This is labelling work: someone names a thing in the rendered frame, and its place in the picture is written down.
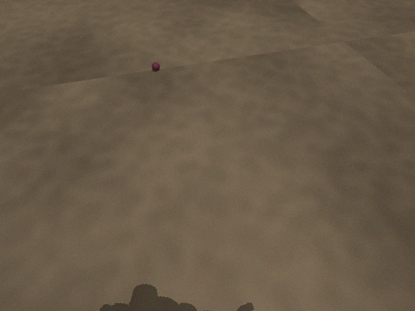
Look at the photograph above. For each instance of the ball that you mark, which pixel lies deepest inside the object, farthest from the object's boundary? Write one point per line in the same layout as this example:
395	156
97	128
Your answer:
155	66

